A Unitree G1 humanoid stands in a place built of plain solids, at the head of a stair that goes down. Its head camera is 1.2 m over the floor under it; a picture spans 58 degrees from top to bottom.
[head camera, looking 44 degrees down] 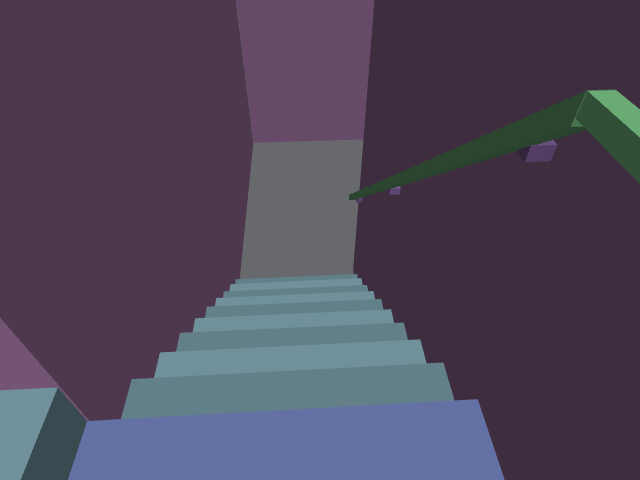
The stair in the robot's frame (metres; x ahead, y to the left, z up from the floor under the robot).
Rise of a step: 0.20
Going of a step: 0.23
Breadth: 1.10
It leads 3 degrees to the left of straight ahead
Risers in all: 10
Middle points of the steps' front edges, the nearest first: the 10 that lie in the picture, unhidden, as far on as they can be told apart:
0.55 0.09 0.00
0.78 0.11 -0.20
1.01 0.12 -0.39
1.23 0.13 -0.59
1.46 0.15 -0.79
1.69 0.16 -0.98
1.91 0.17 -1.18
2.13 0.18 -1.37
2.37 0.20 -1.57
2.59 0.21 -1.77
